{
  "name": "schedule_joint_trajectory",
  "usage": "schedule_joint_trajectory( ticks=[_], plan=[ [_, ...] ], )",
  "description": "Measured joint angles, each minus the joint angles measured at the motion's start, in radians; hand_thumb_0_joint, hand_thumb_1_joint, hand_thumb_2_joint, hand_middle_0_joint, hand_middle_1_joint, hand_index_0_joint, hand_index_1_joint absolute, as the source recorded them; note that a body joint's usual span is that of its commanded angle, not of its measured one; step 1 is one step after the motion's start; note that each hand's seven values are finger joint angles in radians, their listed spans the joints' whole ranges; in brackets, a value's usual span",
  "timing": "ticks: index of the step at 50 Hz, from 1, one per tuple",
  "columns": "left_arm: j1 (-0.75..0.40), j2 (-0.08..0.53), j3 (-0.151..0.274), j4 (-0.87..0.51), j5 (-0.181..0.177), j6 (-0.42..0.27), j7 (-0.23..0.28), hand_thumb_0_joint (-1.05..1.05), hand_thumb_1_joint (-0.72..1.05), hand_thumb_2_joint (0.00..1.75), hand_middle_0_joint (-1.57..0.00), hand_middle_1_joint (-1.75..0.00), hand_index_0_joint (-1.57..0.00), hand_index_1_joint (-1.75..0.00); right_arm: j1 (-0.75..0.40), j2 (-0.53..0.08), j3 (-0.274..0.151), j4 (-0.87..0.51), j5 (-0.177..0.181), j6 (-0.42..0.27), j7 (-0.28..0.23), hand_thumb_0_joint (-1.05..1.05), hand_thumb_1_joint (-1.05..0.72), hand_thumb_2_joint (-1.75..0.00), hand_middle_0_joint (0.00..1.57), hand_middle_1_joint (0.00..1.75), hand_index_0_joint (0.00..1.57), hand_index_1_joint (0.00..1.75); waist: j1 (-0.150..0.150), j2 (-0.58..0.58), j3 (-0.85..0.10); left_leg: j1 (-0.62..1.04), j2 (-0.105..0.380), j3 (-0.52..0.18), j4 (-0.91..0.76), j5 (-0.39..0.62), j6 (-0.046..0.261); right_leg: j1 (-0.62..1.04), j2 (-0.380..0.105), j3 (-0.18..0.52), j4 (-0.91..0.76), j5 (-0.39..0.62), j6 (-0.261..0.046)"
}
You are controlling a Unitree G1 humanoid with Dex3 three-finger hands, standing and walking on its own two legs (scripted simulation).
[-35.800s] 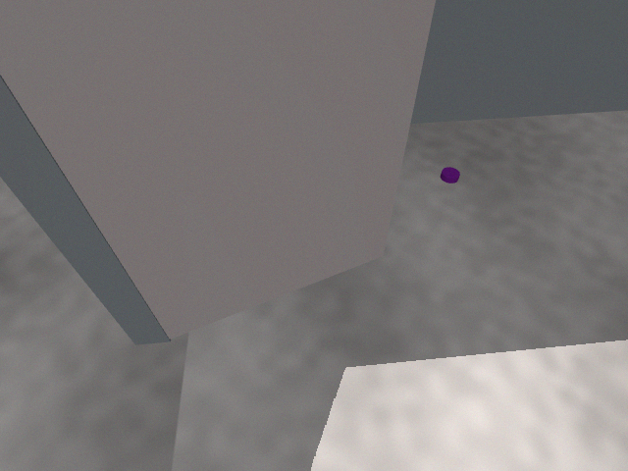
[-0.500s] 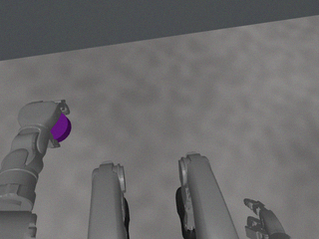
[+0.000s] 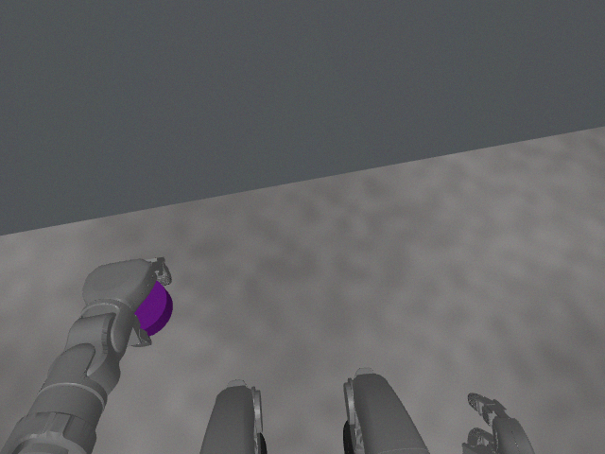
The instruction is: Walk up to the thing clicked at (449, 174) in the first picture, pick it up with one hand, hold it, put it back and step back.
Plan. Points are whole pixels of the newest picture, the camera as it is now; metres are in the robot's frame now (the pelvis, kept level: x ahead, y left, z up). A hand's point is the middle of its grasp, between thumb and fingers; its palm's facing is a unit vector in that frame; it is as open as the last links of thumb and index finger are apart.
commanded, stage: lift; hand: left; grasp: from above
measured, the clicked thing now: (141, 307) +0.36 +0.24 -0.10
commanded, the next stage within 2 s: hold in 0.48 s
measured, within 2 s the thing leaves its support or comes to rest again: neither
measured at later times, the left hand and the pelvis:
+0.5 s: hand (120, 275) +0.36 +0.22 +0.02, palm faces -0.45 -0.09 -0.89, open 10.5 cm; pelvis +0.04 +0.00 +0.09, yaw +0 degrees
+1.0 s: hand (104, 251) +0.37 +0.23 +0.07, palm faces -0.45 -0.06 -0.89, open 10.6 cm; pelvis +0.06 +0.01 +0.12, yaw -1 degrees
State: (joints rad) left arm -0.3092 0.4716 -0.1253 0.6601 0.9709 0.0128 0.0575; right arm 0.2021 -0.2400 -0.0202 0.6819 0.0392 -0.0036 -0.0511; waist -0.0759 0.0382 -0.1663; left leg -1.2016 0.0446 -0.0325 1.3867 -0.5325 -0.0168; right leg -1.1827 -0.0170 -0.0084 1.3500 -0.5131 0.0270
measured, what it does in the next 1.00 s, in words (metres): rises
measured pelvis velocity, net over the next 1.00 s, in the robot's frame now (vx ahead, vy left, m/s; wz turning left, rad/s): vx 0.06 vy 0.01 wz -0.02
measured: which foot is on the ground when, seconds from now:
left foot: down 0.00-1.00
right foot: down 0.00-1.00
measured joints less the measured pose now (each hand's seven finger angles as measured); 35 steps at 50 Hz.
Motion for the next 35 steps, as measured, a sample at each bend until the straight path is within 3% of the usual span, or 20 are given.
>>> schedule_joint_trajectory(
  ticks=[8, 14, 24, 35],
  plan=[
    [0.002, -0.043, -0.023, 0.066, 0.023, 0.003, 0.042, 0.0, -0.05, 0.55, -0.5, -0.74, -0.6, -0.7, 0.028, -0.006, -0.017, 0.038, 0.0, -0.017, -0.009, 0.01, -0.91, -0.9, 0.2, 0.3, 0.21, 0.3, 0.008, -0.001, 0.02, 0.193, 0.004, 0.013, -0.174, 0.04, -0.001, 0.188, 0.003, 0.004, -0.171, 0.041, -0.001],
    [-0.012, -0.067, -0.036, 0.114, 0.021, 0.02, 0.065, 0.0, -0.05, 0.56, -0.5, -0.74, -0.6, -0.7, 0.043, -0.005, -0.022, 0.056, -0.001, -0.019, -0.007, 0.01, -0.91, -0.9, 0.2, 0.3, 0.21, 0.3, 0.009, -0.003, 0.038, 0.327, 0.005, 0.025, -0.297, 0.072, 0.0, 0.318, 0.003, 0.01, -0.292, 0.075, -0.001],
    [0.0, -0.078, -0.051, 0.132, 0.007, 0.028, 0.05, 0.0, -0.06, 0.56, -0.51, -0.74, -0.61, -0.7, 0.059, -0.003, -0.024, 0.046, 0.001, -0.014, 0.003, 0.01, -0.91, -0.9, 0.2, 0.3, 0.21, 0.3, 0.015, -0.01, 0.068, 0.504, 0.0, 0.044, -0.472, 0.128, 0.004, 0.488, -0.001, 0.022, -0.461, 0.131, 0.003],
    [0.015, -0.085, -0.067, 0.118, 0.026, 0.018, 0.048, 0.01, -0.08, 0.58, -0.51, -0.75, -0.6, -0.71, 0.043, -0.002, -0.025, 0.051, 0.003, -0.003, 0.007, 0.01, -0.91, -0.9, 0.2, 0.3, 0.21, 0.3, 0.032, -0.01, 0.08, 0.63, -0.007, 0.055, -0.591, 0.162, 0.008, 0.612, -0.007, 0.028, -0.578, 0.166, 0.007]
  ],
)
